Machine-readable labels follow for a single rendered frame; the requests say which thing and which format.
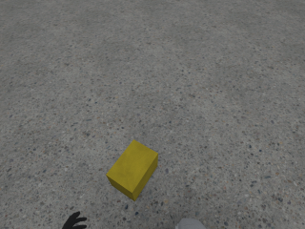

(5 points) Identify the carton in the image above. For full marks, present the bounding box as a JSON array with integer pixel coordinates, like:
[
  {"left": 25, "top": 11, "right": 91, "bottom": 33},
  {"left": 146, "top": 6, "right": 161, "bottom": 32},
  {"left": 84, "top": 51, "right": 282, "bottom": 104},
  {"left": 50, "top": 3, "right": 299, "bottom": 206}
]
[{"left": 106, "top": 140, "right": 158, "bottom": 201}]

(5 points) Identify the left robot hand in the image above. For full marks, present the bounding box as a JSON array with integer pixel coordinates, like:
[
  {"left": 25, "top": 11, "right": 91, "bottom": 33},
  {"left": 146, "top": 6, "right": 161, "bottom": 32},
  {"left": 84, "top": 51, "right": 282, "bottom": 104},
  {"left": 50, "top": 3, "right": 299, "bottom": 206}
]
[{"left": 62, "top": 211, "right": 87, "bottom": 229}]

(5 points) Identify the robot right thigh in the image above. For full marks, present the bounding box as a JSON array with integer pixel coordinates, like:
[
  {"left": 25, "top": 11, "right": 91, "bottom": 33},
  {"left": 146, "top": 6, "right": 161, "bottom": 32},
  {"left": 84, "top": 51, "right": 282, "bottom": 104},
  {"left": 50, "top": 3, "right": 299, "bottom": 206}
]
[{"left": 174, "top": 218, "right": 207, "bottom": 229}]

